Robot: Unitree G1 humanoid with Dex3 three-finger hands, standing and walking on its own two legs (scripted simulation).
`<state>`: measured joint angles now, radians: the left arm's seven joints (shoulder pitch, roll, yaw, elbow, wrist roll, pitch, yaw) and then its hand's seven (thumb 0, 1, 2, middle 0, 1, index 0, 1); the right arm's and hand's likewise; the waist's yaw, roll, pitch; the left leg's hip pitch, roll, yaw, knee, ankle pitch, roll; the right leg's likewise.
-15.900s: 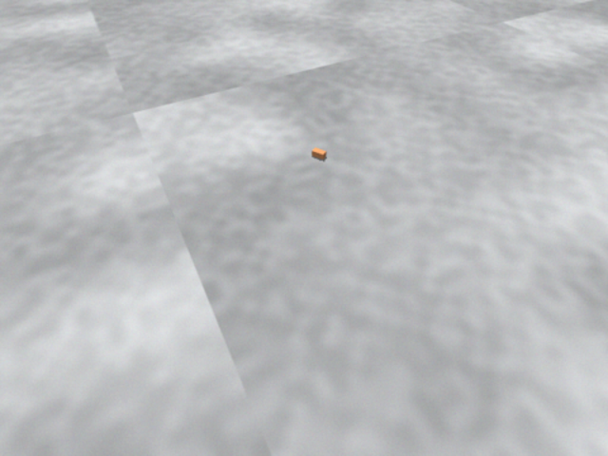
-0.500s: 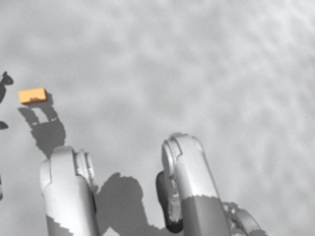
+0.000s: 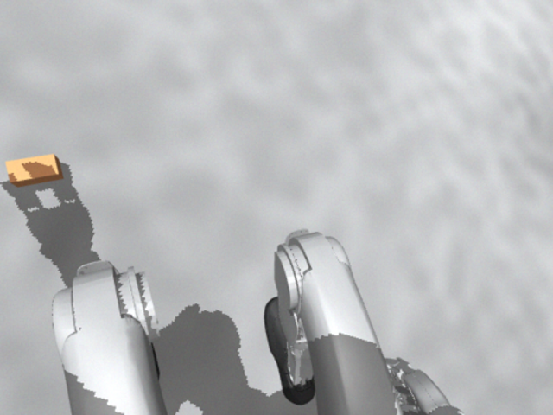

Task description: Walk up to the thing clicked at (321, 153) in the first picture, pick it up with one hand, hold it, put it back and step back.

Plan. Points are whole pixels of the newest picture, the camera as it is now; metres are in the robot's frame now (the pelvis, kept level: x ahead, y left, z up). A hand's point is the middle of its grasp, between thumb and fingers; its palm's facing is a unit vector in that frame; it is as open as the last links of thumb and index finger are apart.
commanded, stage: rise first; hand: left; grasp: from above
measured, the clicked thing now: (35, 170) +0.48 +0.32 -0.30
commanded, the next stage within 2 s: approach in 0.76 s
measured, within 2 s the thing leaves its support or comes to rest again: neither
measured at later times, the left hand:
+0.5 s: hand out of the picture +0.44 +0.37 -0.18, palm faces -0.44 -0.11 -0.89, open 12.6 cm
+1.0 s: hand out of the picture +0.44 +0.37 -0.17, palm faces -0.45 -0.09 -0.89, open 12.6 cm
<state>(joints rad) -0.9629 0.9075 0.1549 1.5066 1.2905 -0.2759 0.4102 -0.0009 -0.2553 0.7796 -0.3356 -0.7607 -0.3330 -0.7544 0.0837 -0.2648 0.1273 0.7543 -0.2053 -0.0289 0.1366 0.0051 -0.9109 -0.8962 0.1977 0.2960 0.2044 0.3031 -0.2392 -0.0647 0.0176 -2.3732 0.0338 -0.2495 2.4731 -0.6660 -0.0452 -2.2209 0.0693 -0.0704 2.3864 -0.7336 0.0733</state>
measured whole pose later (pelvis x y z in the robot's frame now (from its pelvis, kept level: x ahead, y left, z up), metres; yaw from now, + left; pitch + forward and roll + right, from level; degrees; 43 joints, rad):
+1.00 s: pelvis -0.01 +0.00 +0.00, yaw +0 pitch +31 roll -12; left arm -0.99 0.93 0.09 1.48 1.28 -0.27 0.36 0.00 -0.28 0.79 -0.32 -0.79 -0.32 -0.78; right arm 0.10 -0.27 0.15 0.71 -0.19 -0.02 0.14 0.01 -0.91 -0.89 0.20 0.30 0.20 0.30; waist -0.25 -0.06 0.02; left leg -2.37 0.03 -0.25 2.46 -0.65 -0.04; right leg -2.21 0.07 -0.08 2.37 -0.72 0.07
